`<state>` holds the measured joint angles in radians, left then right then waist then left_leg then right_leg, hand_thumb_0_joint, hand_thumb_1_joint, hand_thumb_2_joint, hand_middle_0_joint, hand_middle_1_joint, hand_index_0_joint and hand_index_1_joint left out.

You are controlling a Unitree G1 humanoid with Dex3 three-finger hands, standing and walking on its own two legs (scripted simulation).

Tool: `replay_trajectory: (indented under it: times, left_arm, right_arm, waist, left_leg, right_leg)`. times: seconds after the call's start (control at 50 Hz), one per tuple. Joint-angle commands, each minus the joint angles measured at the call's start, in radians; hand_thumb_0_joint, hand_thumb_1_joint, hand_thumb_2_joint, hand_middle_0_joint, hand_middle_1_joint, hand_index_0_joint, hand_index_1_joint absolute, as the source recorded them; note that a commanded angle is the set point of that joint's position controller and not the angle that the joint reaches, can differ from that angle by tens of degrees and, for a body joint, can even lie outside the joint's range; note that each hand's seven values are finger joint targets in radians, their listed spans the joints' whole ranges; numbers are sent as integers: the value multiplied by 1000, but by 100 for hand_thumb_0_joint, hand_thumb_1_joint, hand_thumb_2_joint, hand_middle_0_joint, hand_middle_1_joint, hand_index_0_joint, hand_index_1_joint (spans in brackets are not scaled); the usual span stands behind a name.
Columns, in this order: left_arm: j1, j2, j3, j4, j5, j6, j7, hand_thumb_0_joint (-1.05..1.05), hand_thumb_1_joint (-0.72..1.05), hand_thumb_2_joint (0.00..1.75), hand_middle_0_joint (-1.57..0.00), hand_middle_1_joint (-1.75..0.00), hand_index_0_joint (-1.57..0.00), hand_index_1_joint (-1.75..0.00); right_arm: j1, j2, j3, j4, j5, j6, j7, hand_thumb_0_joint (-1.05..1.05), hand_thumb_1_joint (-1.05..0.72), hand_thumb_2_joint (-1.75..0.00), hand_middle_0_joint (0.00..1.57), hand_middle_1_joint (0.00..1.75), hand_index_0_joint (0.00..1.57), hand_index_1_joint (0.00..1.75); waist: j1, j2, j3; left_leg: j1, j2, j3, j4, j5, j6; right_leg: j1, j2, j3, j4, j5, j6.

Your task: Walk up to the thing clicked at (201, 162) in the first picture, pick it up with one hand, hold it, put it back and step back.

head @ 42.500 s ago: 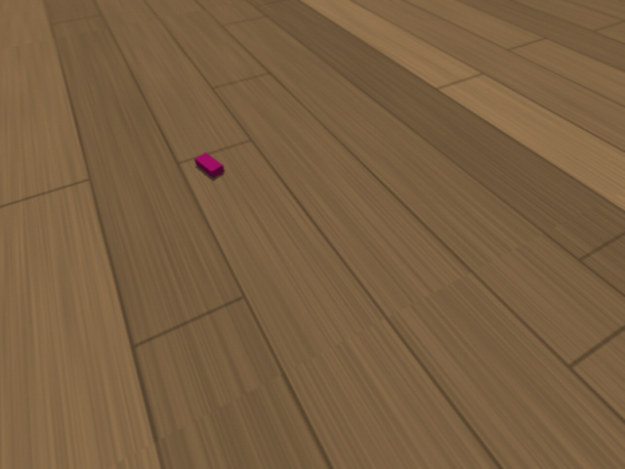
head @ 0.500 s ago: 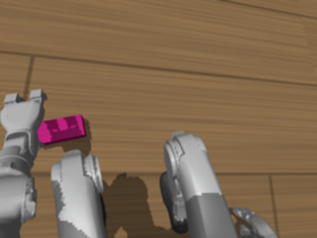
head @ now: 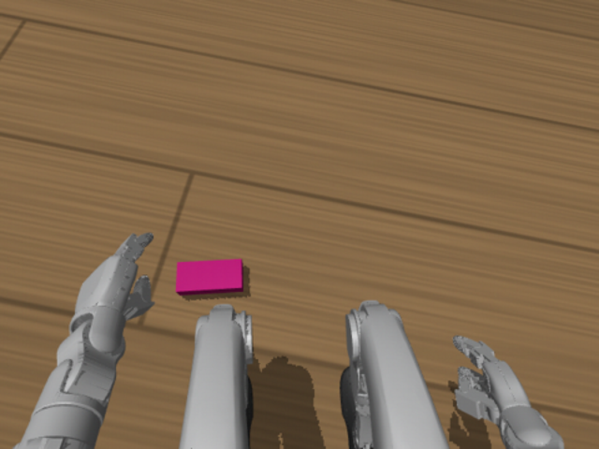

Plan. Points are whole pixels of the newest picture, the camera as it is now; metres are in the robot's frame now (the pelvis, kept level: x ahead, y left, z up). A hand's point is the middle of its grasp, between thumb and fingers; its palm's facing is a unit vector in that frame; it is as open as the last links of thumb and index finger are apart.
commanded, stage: home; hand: left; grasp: from above
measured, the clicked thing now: (210, 277) +0.44 +0.20 -0.45
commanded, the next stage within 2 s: none
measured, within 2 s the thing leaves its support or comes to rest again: neither
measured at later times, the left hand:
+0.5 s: hand (87, 345) +0.24 +0.20 +0.11, palm faces +0.11 -0.96 -0.25, open 7.4 cm
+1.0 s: hand (6, 366) +0.22 +0.20 +0.20, palm faces +0.14 -0.97 -0.19, open 7.4 cm
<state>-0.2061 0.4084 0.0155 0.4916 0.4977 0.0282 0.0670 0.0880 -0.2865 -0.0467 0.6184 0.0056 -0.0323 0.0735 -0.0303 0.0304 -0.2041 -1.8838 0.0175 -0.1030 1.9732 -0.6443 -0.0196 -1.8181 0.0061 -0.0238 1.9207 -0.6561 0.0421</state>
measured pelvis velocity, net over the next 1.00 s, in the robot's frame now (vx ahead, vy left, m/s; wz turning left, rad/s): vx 0.08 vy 0.00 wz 0.09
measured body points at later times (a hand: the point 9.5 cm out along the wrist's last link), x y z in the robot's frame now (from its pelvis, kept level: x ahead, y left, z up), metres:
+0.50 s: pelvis +0.04 +0.00 +0.18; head +0.12 +0.02 +0.63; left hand +0.23 +0.25 +0.13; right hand +0.23 -0.22 +0.10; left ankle +0.09 +0.13 -0.43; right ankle +0.09 -0.14 -0.43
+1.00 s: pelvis +0.08 +0.00 +0.25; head +0.10 +0.01 +0.70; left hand +0.21 +0.25 +0.22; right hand +0.28 -0.22 +0.19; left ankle +0.09 +0.13 -0.43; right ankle +0.09 -0.14 -0.43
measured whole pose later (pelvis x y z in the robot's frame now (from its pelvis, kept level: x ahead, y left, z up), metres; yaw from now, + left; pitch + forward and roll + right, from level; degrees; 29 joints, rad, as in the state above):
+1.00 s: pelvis +0.08 +0.00 +0.25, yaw +5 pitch +10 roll -3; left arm 0.51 0.22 0.03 -0.13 -0.06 0.46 0.02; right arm 0.27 -0.22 0.03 0.51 0.01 -0.25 -0.18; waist -0.03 0.05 -0.17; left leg -0.71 0.03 -0.07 1.02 -0.48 -0.01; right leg -0.64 -0.01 -0.04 0.94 -0.48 0.03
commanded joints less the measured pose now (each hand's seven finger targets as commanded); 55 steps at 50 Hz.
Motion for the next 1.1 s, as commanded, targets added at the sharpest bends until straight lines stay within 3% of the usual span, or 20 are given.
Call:
replay_trajectory:
  times: [0.0,0.1,0.18,0.32,0.4,0.5,0.58,0.66,0.82,0.98,1.08]
  left_arm:
    - [-76,129,76,-313,-111,22,12,0,90,90,-20,-30,-20,-30]
    - [69,84,59,-452,-255,120,7,0,90,90,-20,-30,-20,-30]
    - [174,55,63,-548,-371,187,9,0,90,90,-20,-30,-20,-30]
    - [345,-7,87,-614,-487,293,34,0,90,90,-20,-30,-20,-30]
    - [435,-41,103,-661,-538,332,33,0,90,90,-20,-30,-20,-30]
    - [566,-72,98,-719,-569,366,23,0,90,90,-20,-30,-20,-30]
    - [648,-83,97,-791,-567,383,12,0,90,90,-20,-30,-20,-30]
    - [711,-99,84,-810,-564,397,-2,0,90,90,-20,-30,-20,-30]
    - [696,-100,71,-825,-555,398,-39,0,90,90,-20,-30,-20,-30]
    - [668,-81,79,-840,-545,378,-44,0,90,90,-20,-30,-20,-30]
    - [691,-85,77,-807,-539,378,-42,0,90,90,-20,-30,-20,-30]
  right_arm:
    - [36,-146,-50,-134,14,-46,-43,0,-90,-90,20,30,20,30]
    - [-9,-129,-29,-179,24,-66,-89,0,-90,-90,20,30,20,30]
    - [0,-115,-15,-209,34,-83,-120,0,-90,-90,20,30,20,30]
    - [56,-69,27,-226,43,-115,-176,0,-90,-90,20,30,20,30]
    - [95,-55,40,-231,42,-146,-218,0,-90,-90,20,30,20,30]
    - [142,-40,48,-239,35,-177,-254,0,-90,-90,20,30,20,30]
    - [159,-33,43,-250,25,-200,-270,0,-90,-90,20,30,20,30]
    - [159,-31,41,-262,18,-220,-276,0,-90,-90,20,30,20,30]
    - [147,-52,27,-263,8,-253,-272,0,-90,-90,20,30,20,30]
    - [147,-55,24,-248,2,-271,-270,0,-90,-90,20,30,20,30]
    - [143,-56,24,-234,-3,-270,-270,0,-90,-90,20,30,20,30]
  waist:
    - [-17,101,-473]
    - [-27,85,-420]
    - [-34,93,-377]
    - [-38,57,-282]
    - [-39,52,-259]
    - [-31,35,-206]
    - [-20,62,-139]
    - [-16,20,-76]
    - [-24,7,11]
    - [-21,26,-57]
    - [-15,13,-52]
  left_leg:
    - [511,-4,30,-386,-13,37]
    - [614,-6,25,-516,-76,38]
    - [731,-4,14,-617,-47,33]
    - [885,-6,14,-782,45,33]
    - [1003,-4,22,-865,174,29]
    - [1125,-15,57,-954,308,32]
    - [1209,-11,57,-1043,353,25]
    - [1231,-15,55,-1085,354,29]
    - [1261,-14,60,-1140,305,29]
    - [1310,-21,62,-1116,404,28]
    - [1321,-16,59,-1114,453,26]
  right_leg:
    - [322,21,-40,-324,68,-75]
    - [434,19,-28,-460,12,-66]
    - [529,15,-23,-552,30,-65]
    - [754,12,-16,-748,95,-63]
    - [894,14,-22,-839,207,-58]
    - [1061,17,-27,-975,329,-50]
    - [1123,20,-37,-1046,360,-49]
    - [1166,21,-46,-1097,359,-45]
    - [1163,24,-58,-1133,301,-41]
    - [1210,15,-45,-1122,401,-39]
    - [1221,19,-49,-1113,440,-39]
